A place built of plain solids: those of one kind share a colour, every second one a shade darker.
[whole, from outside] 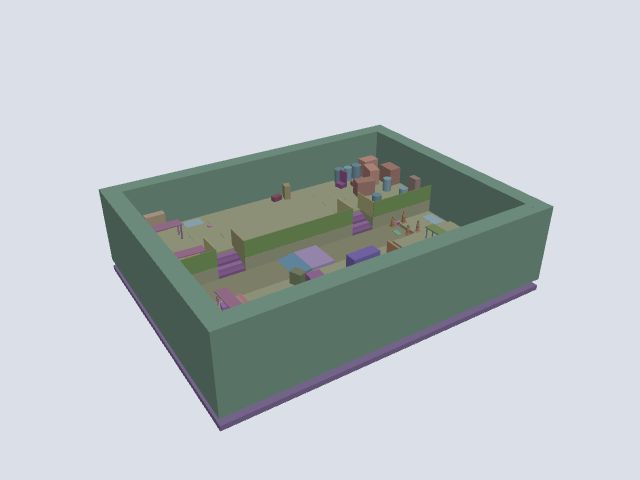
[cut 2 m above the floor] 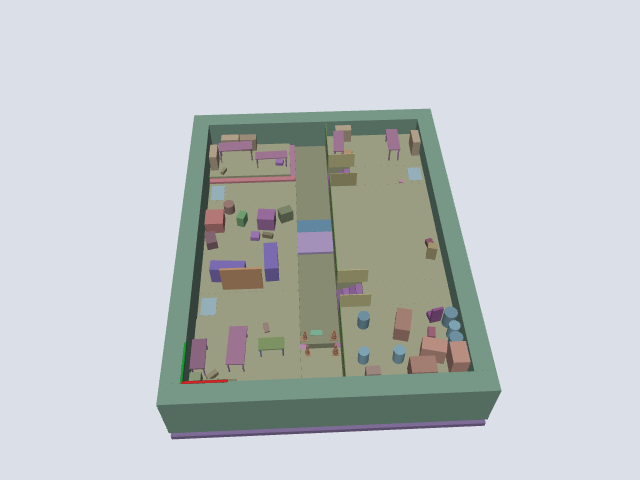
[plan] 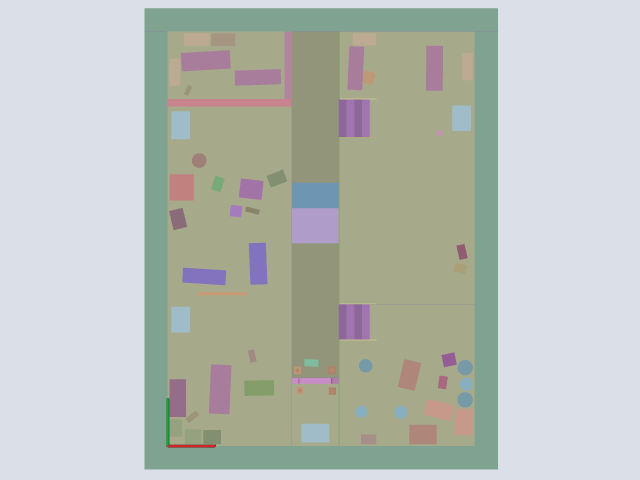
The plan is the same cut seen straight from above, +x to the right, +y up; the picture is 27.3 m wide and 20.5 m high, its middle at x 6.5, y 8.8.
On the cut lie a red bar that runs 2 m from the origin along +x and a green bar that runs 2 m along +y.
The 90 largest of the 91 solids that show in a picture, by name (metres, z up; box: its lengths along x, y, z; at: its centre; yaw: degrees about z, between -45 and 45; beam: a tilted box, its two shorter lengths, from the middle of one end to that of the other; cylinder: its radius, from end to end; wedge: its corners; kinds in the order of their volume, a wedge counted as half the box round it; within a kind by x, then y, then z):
{
 "wall_1": {"box": [1.0, 17.7, 4.6], "at": [-0.5, 8.85, 1.3]},
 "wall_2": {"box": [15.1, 1.0, 4.6], "at": [6.55, -0.5, 1.3]},
 "wall_3": {"box": [15.1, 1.0, 4.6], "at": [6.55, 18.2, 1.3]},
 "wall_4": {"box": [1.0, 17.7, 4.6], "at": [13.6, 8.85, 1.3]},
 "floor_1": {"box": [4.98, 2.88, 1.3], "at": [2.49, 16.26, -0.35]},
 "floor_2": {"box": [5.3, 4.55, 1.16], "at": [2.65, 2.27, -0.42]},
 "floor_3": {"box": [5.3, 1.7, 1.0], "at": [2.65, 5.4, -0.5]},
 "floor_4": {"box": [5.3, 6.65, 1.0], "at": [2.65, 9.57, -0.5]},
 "floor_5": {"box": [5.3, 1.6, 1.0], "at": [2.65, 13.7, -0.5]},
 "floor_6": {"box": [2.0, 2.66, 1.0], "at": [6.3, 1.33, -0.5]},
 "floor_7": {"box": [2.0, 14.79, 1.0], "at": [6.3, 10.3, -0.5]},
 "floor_8": {"box": [5.8, 4.55, 1.0], "at": [10.2, 2.27, 0.3]},
 "floor_9": {"box": [5.8, 7.15, 1.0], "at": [10.2, 9.62, 0.3]},
 "floor_10": {"box": [5.8, 2.9, 1.0], "at": [10.2, 16.25, 0.3]},
 "floor_11": {"box": [4.48, 1.5, 1.0], "at": [10.86, 5.3, 0.3]},
 "floor_12": {"box": [4.48, 1.6, 1.0], "at": [10.86, 14.0, 0.3]},
 "floor_base_1": {"box": [15.1, 19.7, 0.3], "at": [6.55, 8.85, -1.57]},
 "floor_base_2": {"box": [5.7, 17.7, 0.3], "at": [10.25, 8.85, -0.77]},
 "pallet_load_1": {"box": [0.75, 1.23, 0.99], "at": [10.32, 3.04, 1.29], "yaw": -13.3},
 "pallet_load_2": {"box": [1.18, 0.84, 1.15], "at": [10.9, 0.49, 1.38]},
 "pallet_load_3": {"box": [1.17, 0.69, 1.07], "at": [11.58, 1.54, 1.33], "yaw": -13.7},
 "pallet_load_4": {"box": [0.78, 1.11, 1.19], "at": [12.64, 1.02, 1.4]},
 "planer_1": {"box": [1.85, 0.64, 1.1], "at": [1.55, 7.24, 0.55], "yaw": -3.7},
 "planer_2": {"box": [0.73, 1.78, 1.13], "at": [3.86, 7.79, 0.56], "yaw": 2.3},
 "tool_cabinet_1": {"box": [0.46, 1.16, 1.1], "at": [0.3, 15.96, 0.85]},
 "tool_cabinet_2": {"box": [1.1, 0.53, 0.94], "at": [1.24, 17.36, 0.77]},
 "tool_cabinet_3": {"box": [1.03, 0.55, 0.92], "at": [2.37, 17.36, 0.76]},
 "tool_cabinet_4": {"box": [1.0, 0.52, 0.94], "at": [8.4, 17.37, 1.27]},
 "tool_cabinet_5": {"box": [0.47, 1.16, 1.09], "at": [12.79, 16.2, 1.34]},
 "step_tread_1": {"box": [0.33, 1.5, 0.36], "at": [7.47, 5.3, -0.02]},
 "step_tread_2": {"box": [0.33, 1.6, 0.36], "at": [7.47, 14.0, -0.02]},
 "step_tread_3": {"box": [0.33, 1.5, 0.52], "at": [7.8, 5.3, 0.06]},
 "step_tread_4": {"box": [0.33, 1.6, 0.52], "at": [7.8, 14.0, 0.06]},
 "step_tread_5": {"box": [0.33, 1.5, 0.68], "at": [8.13, 5.3, 0.14]},
 "step_tread_6": {"box": [0.33, 1.6, 0.68], "at": [8.13, 14.0, 0.14]},
 "step_tread_7": {"box": [0.33, 1.5, 0.84], "at": [8.46, 5.3, 0.22]},
 "step_tread_8": {"box": [0.33, 1.6, 0.84], "at": [8.46, 14.0, 0.22]},
 "step_terS_tread_1": {"box": [5.3, 0.32, 1.15], "at": [2.65, 14.66, -0.42]},
 "barrel_1": {"cylinder": 0.26, "from": [8.27, 1.46, 0.8], "to": [8.27, 1.46, 1.62]},
 "barrel_2": {"cylinder": 0.29, "from": [8.45, 3.43, 0.8], "to": [8.45, 3.43, 1.6]},
 "barrel_3": {"cylinder": 0.28, "from": [9.95, 1.44, 0.8], "to": [9.95, 1.44, 1.65]},
 "barrel_4": {"cylinder": 0.33, "from": [12.7, 1.97, 0.8], "to": [12.7, 1.97, 1.72]},
 "barrel_5": {"cylinder": 0.33, "from": [12.7, 3.35, 0.8], "to": [12.7, 3.35, 1.74]},
 "barrel_6": {"cylinder": 0.28, "from": [12.75, 2.64, 0.8], "to": [12.75, 2.64, 1.69]},
 "offcut_bin_1": {"box": [0.54, 0.75, 0.71], "at": [0.34, 0.77, 0.52]},
 "offcut_bin_2": {"box": [0.73, 0.65, 0.79], "at": [1.08, 0.4, 0.56]},
 "offcut_bin_3": {"box": [0.77, 0.62, 0.74], "at": [1.89, 0.38, 0.53]},
 "offcut_bin_4": {"box": [0.76, 0.54, 0.76], "at": [4.66, 11.42, 0.38], "yaw": 21.3},
 "step_terE_tread_1": {"box": [0.32, 2.88, 1.15], "at": [5.14, 16.26, -0.42]},
 "forge_hearth_1": {"box": [1.04, 1.12, 0.79], "at": [0.59, 11.05, 0.4]},
 "table_saw_1": {"box": [0.98, 0.82, 0.93], "at": [3.56, 10.97, 0.47], "yaw": -6.4},
 "step_hump_1": {"box": [2.0, 1.5, 0.23], "at": [6.3, 9.41, 0.07]},
 "rail_rim_1": {"box": [0.04, 4.55, 1.05], "at": [7.32, 2.27, 1.32]},
 "rail_rim_2": {"box": [0.04, 7.15, 1.05], "at": [7.32, 9.62, 1.32]},
 "rail_rim_3": {"box": [0.04, 2.9, 1.05], "at": [7.32, 16.25, 1.32]},
 "workbench_top_1": {"box": [0.71, 1.61, 0.08], "at": [0.42, 2.05, 0.97]},
 "workbench_top_2": {"box": [2.09, 0.79, 0.06], "at": [1.62, 16.45, 1.29], "yaw": 3.4},
 "workbench_top_3": {"box": [0.88, 2.1, 0.08], "at": [2.24, 2.42, 1.0], "yaw": -2.5},
 "workbench_top_4": {"box": [1.97, 0.65, 0.06], "at": [3.85, 15.74, 1.11], "yaw": 1.9},
 "workbench_top_5": {"box": [0.64, 1.86, 0.06], "at": [8.03, 16.14, 1.72], "yaw": -2.8},
 "workbench_top_6": {"box": [0.72, 1.92, 0.06], "at": [11.39, 16.14, 1.73], "yaw": -0.5},
 "screenS_1": {"box": [2.15, 0.13, 1.72], "at": [2.32, 6.5, 0.86]},
 "crate_stack_1": {"box": [0.66, 0.44, 1.15], "at": [8.58, 0.29, 1.38]},
 "floor_gap_1": {"box": [2.0, 0.25, 0.5], "at": [6.3, 2.79, -1.15]},
 "floor_gap_2": {"box": [0.33, 0.25, 0.95], "at": [7.13, 2.79, -0.47]},
 "coal_bin_1": {"box": [0.6, 0.84, 0.57], "at": [0.44, 9.7, 0.28], "yaw": 13.5},
 "rail_1": {"box": [1.58, 0.04, 1.05], "at": [8.13, 4.53, 1.32]},
 "rail_2": {"box": [1.58, 0.04, 1.05], "at": [8.13, 6.07, 1.32]},
 "rail_3": {"box": [1.58, 0.04, 1.05], "at": [8.13, 13.18, 1.32]},
 "rail_4": {"box": [1.58, 0.04, 1.05], "at": [8.13, 14.82, 1.32]},
 "ramp_hump_ramp_1": {"wedge": [[5.3, 10.16, -0.05], [5.3, 10.16, 0.18], [5.3, 11.24, -0.05], [5.3, 11.24, 0.0], [7.3, 10.16, -0.05], [7.3, 10.16, 0.18], [7.3, 11.24, -0.05], [7.3, 11.24, 0.0]]},
 "low_mat_1": {"box": [0.8, 1.1, 0.06], "at": [0.55, 5.4, -0.02]},
 "low_mat_2": {"box": [0.8, 1.2, 0.06], "at": [0.55, 13.7, -0.02]},
 "low_mat_3": {"box": [1.2, 0.8, 0.06], "at": [6.3, 0.55, -0.02]},
 "low_mat_4": {"box": [0.8, 1.1, 0.06], "at": [12.55, 14.0, 0.78]},
 "bin_1": {"box": [0.52, 0.4, 0.92], "at": [12.5, 7.58, 1.26], "yaw": -15.2},
 "quench_tub_1": {"cylinder": 0.32, "from": [1.34, 12.2, 0.0], "to": [1.34, 12.2, 0.6]},
 "anvil_block_1": {"box": [0.43, 0.61, 0.71], "at": [2.14, 11.2, 0.35], "yaw": -19.3},
 "hand_truck_1": {"box": [0.57, 0.54, 0.28], "at": [12.02, 3.68, 0.94], "yaw": 11.9},
 "hand_truck_2": {"box": [0.57, 0.14, 0.79], "at": [12.06, 3.49, 1.48], "yaw": 11.9},
 "crate_1": {"box": [0.36, 0.55, 0.27], "at": [11.74, 2.72, 0.94], "yaw": -8.0},
 "crate_2": {"box": [0.36, 0.63, 0.31], "at": [12.56, 8.29, 0.95], "yaw": 12.8},
 "step_stool_1": {"box": [0.5, 0.49, 0.28], "at": [2.91, 10.03, 0.14], "yaw": -5.9},
 "step_stool_2": {"box": [0.46, 0.38, 0.24], "at": [4.33, 15.81, 0.42], "yaw": -11.0},
 "toolbox_1": {"box": [0.2, 0.45, 0.22], "at": [0.87, 15.19, 0.41], "yaw": -25.7},
 "toolbox_2": {"box": [0.56, 0.25, 0.27], "at": [1.05, 1.25, 0.29], "yaw": 38.8},
 "toolbox_3": {"box": [0.6, 0.22, 0.3], "at": [3.62, 10.05, 0.15], "yaw": -14.1},
 "carton_1": {"box": [0.49, 0.53, 0.31], "at": [8.57, 15.73, 0.95], "yaw": -16.8},
 "sawhorses_top_1": {"box": [1.27, 0.66, 0.08], "at": [3.9, 2.48, 0.92], "yaw": 1.0},
 "offcut_1": {"box": [0.27, 0.54, 0.16], "at": [3.6, 3.84, 0.19], "yaw": 12.3}
}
